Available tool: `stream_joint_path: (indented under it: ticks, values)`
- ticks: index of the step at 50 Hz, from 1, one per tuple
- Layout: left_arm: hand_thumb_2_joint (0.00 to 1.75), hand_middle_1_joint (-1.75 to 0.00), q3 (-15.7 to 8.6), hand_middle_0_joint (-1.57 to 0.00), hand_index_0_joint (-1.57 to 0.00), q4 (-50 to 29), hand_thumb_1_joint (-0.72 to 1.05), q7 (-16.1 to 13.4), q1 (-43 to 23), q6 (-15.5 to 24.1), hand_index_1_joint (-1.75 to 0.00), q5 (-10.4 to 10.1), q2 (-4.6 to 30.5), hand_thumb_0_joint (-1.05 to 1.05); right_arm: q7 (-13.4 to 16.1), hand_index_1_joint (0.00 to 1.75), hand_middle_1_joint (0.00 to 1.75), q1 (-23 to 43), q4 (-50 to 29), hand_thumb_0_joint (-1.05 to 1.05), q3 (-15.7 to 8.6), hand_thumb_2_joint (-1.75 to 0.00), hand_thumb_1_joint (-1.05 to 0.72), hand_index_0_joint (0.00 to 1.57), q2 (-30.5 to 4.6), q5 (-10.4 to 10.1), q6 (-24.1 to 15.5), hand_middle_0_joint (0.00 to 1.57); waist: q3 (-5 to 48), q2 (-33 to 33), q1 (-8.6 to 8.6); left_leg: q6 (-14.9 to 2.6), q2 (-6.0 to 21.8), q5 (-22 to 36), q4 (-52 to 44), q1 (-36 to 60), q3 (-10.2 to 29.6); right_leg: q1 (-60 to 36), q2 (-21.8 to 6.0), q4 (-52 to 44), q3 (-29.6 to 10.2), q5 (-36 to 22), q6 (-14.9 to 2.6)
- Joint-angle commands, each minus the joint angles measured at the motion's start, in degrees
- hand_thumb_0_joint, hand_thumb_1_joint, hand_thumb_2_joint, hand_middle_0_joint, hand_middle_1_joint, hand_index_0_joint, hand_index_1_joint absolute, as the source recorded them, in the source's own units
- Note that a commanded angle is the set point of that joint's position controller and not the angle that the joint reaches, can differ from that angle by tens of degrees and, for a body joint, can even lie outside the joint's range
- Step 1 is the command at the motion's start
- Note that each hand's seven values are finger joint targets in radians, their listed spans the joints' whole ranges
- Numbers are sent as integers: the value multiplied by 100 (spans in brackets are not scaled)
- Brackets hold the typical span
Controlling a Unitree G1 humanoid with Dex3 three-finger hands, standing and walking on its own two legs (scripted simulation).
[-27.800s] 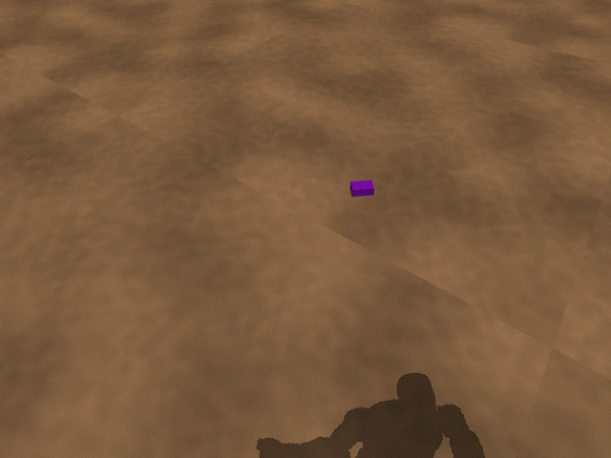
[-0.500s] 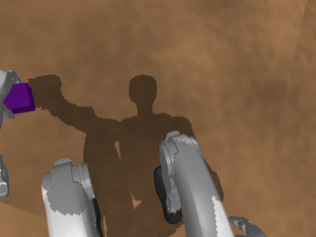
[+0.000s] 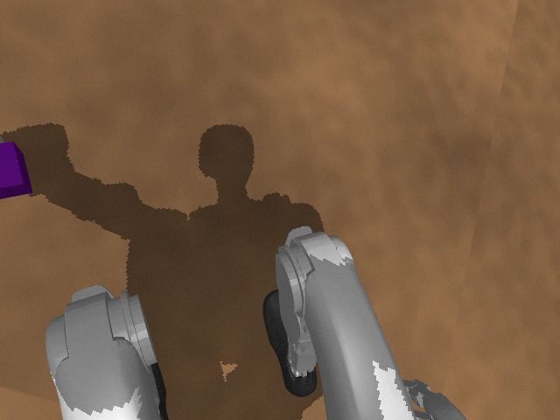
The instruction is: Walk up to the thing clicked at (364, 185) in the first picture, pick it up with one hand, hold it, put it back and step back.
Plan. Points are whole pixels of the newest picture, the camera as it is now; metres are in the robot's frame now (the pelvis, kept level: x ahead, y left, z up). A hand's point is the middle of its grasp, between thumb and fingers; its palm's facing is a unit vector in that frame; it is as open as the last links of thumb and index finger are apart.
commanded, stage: lower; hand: left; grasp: from above
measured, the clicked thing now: out of the picture +0.50 +0.30 -0.21
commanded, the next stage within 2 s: rest in 0.18 s
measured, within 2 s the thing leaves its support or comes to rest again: rests again in 1.22 s
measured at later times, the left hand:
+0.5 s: hand out of the picture +0.49 +0.29 -0.23, palm faces -0.46 -0.08 -0.89, open 9.0 cm
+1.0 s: hand (0, 187) +0.49 +0.29 -0.26, palm faces -0.45 -0.10 -0.89, open 9.0 cm
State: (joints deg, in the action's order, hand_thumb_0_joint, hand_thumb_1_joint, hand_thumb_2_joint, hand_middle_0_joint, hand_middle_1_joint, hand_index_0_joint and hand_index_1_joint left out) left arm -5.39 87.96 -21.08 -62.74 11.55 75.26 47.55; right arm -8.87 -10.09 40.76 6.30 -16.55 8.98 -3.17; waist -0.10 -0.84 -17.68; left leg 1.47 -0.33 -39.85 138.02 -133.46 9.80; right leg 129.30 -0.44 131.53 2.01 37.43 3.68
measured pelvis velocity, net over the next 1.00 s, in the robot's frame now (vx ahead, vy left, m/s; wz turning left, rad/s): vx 0.00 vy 0.01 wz -0.09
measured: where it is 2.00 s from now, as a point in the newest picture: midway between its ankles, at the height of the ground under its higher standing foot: (227, 391)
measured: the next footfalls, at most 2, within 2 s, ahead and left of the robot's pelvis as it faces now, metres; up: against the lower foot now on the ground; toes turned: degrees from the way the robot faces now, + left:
none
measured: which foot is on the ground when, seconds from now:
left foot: down 0.00-1.00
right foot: down 0.00-1.00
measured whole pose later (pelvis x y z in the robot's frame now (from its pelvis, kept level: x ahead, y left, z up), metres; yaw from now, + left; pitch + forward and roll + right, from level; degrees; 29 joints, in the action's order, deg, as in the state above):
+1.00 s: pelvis +0.00 +0.01 -0.03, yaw -5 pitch +30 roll -14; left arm -8.5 97.5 -30.4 -64.2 12.5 77.6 58.7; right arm -12.0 -7.8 37.5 14.6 -19.6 14.6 -9.2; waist -8.6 -6.1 -22.9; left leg 1.0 -0.3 -41.2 146.1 -135.9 14.9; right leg 129.8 1.6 135.3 5.7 36.6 4.0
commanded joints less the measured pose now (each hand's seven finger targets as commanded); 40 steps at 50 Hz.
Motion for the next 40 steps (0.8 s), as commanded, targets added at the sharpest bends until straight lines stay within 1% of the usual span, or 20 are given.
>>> stream_joint_path:
  ticks: [1, 3, 5, 10, 11, 13, 16, 20, 21, 22, 24, 25, 27, 28, 29, 31, 34, 35, 38, 40]
  values:
    - [44, -38, -152, -117, -119, -773, 83, -308, -1856, 54, -36, -35, 1431, 0, 77, 30, 30, -1403, 64, 0, -464, -90, -90, 20, -1567, 74, 13, 20, 3834, 2085, -217, -228, 3, 1325, -1340, 3098, -648, -1923, 165, -1042, 813, -1425, -506]
    - [45, -37, -108, -117, -119, -714, 82, -330, -1929, 83, -36, 20, 1426, 0, 41, 30, 30, -1427, 59, 0, -433, -90, -91, 20, -1571, 85, 8, 20, 3890, 2202, -290, -219, 3, 1408, -1283, 3100, -650, -1978, 198, -986, 820, -1511, -513]
    - [45, -39, -371, -118, -119, -728, 83, -429, -1920, 106, -37, 12, 1796, 0, 41, 30, 30, -1404, 36, 0, -422, -90, -91, 20, -1635, 107, -12, 20, 3905, 2211, -235, -226, 17, 1401, -1215, 3037, -636, -2007, 215, -945, 850, -1495, -519]
    - [45, -40, -142, -119, -121, -473, 87, -536, -1908, 137, -38, 70, 1561, 0, 4, 30, 30, -1298, -8, 0, -332, -90, -90, 20, -1644, 187, -53, 20, 3761, 2343, -334, -231, 14, 1135, -1179, 2969, -628, -1839, 247, -931, 887, -1284, -506]
    - [44, -41, -216, -119, -121, -525, 87, -555, -2009, 150, -39, 73, 1697, 0, -2, 30, 30, -1323, -17, 0, -333, -90, -90, 20, -1701, 194, -74, 20, 3643, 2278, -392, -231, 16, 1104, -1129, 2915, -613, -1772, 236, -920, 915, -1254, -518]
    - [47, -40, -329, -119, -120, -621, 85, -632, -2016, 147, -39, 104, 1990, 0, 8, 30, 30, -1259, -59, 0, -291, -90, -91, 20, -1735, 203, -96, 20, 3767, 2331, -309, -236, 31, 1123, -1082, 2920, -611, -1909, 256, -886, 919, -1286, -517]
    - [46, -38, -308, -117, -119, -441, 86, -708, -1967, 130, -36, 130, 1803, 0, -14, 30, 30, -1311, -66, 0, -243, -89, -89, 20, -1798, 278, -138, 20, 3628, 2345, -491, -218, 32, 1351, -984, 3009, -567, -1805, 240, -817, 992, -1461, -497]
    - [41, -36, -471, -115, -117, -172, 82, -804, -1849, 129, -33, 163, 2111, 0, -23, 30, 30, -1285, -63, 0, -168, -89, -89, 20, -1866, 321, -190, 20, 3447, 2148, -499, -261, 44, 1167, -884, 2640, -561, -1950, 284, -845, 1001, -1361, -494]
    - [42, -35, -302, -115, -117, -189, 82, -795, -1889, 135, -33, 157, 1961, 0, -24, 30, 30, -1194, -136, 0, -128, -89, -89, 20, -1851, 326, -216, 20, 3440, 2173, -491, -248, 39, 1102, -881, 2640, -556, -1921, 297, -864, 1004, -1284, -510]
    - [42, -36, -414, -115, -117, -221, 83, -812, -1900, 133, -34, 163, 2127, 0, -30, 30, 30, -1243, -102, 0, -111, -89, -89, 20, -1872, 344, -246, 20, 3463, 2247, -541, -257, 56, 1134, -850, 2708, -550, -1981, 303, -844, 1005, -1345, -497]
    - [38, -35, -357, -115, -118, -127, 84, -843, -1816, 125, -32, 145, 2112, 0, -45, 30, 30, -1187, -126, 0, -72, -89, -89, 20, -1895, 350, -280, 20, 3431, 2268, -521, -242, 60, 1150, -861, 2687, -522, -1987, 317, -801, 1042, -1344, -500]
    - [40, -35, -185, -116, -119, -2, 84, -835, -1776, 101, -33, 128, 1893, 0, -54, 30, 30, -1187, -106, 0, -35, -89, -89, 20, -1883, 358, -295, 20, 3336, 2230, -539, -232, 52, 1105, -854, 2715, -516, -1890, 329, -819, 1063, -1281, -514]
    - [41, -37, -453, -117, -119, -156, 87, -913, -1860, 121, -35, 156, 2319, 0, -49, 30, 30, -1210, -157, 0, -17, -89, -89, 20, -1989, 385, -320, 20, 3435, 2387, -575, -223, 66, 1278, -831, 2823, -482, -2008, 325, -769, 1090, -1447, -495]
    - [39, -34, -212, -116, -119, -35, 85, -892, -1728, 100, -31, 155, 1985, 0, -63, 30, 30, -1177, -125, 0, 17, -90, -89, 20, -1935, 396, -335, 20, 3335, 2390, -558, -204, 60, 1293, -846, 2847, -484, -1938, 326, -761, 1103, -1428, -500]
    - [40, -36, -453, -117, -120, -138, 87, -973, -1748, 132, -33, 155, 2285, 0, -57, 30, 30, -1122, -148, 0, 2, -89, -89, 20, -2003, 430, -315, 20, 3436, 2431, -550, -190, 86, 1327, -883, 2909, -421, -1945, 343, -740, 1170, -1451, -506]
    - [41, -37, -355, -116, -119, -34, 85, -1026, -1813, 122, -34, 168, 2178, 0, -74, 30, 30, -1059, -226, 0, 66, -90, -89, 20, -2017, 440, -338, 20, 3282, 2505, -608, -165, 82, 1325, -878, 2947, -387, -1812, 333, -687, 1190, -1444, -527]
    - [45, -36, -420, -117, -119, -33, 85, -1085, -1901, 117, -34, 243, 2323, 0, -111, 30, 30, -1117, -178, 0, 94, -90, -89, 20, -2052, 505, -376, 20, 3238, 2579, -734, -178, 106, 1418, -725, 2950, -396, -1857, 356, -651, 1177, -1580, -509]
    - [45, -37, -571, -116, -118, 47, 84, -1137, -1816, 116, -35, 212, 2470, 0, -105, 30, 30, -1094, -148, 0, 98, -90, -89, 20, -2052, 494, -380, 20, 3171, 2499, -665, -188, 108, 1353, -758, 2841, -375, -1870, 362, -680, 1188, -1535, -520]
    - [45, -36, -310, -117, -118, 82, 84, -1155, -1910, 103, -34, 191, 2181, 0, -144, 30, 30, -977, -247, 0, 162, -90, -89, 20, -2082, 541, -456, 20, 3048, 2451, -790, -188, 111, 1368, -662, 2804, -370, -1854, 374, -705, 1217, -1570, -512]
    - [45, -37, -422, -115, -117, 125, 82, -1190, -1717, 103, -35, 151, 2437, 0, -147, 30, 30, -1025, -167, 0, 157, -90, -89, 20, -2092, 525, -470, 20, 3160, 2590, -697, -180, 131, 1253, -767, 2903, -337, -1946, 398, -689, 1218, -1489, -502]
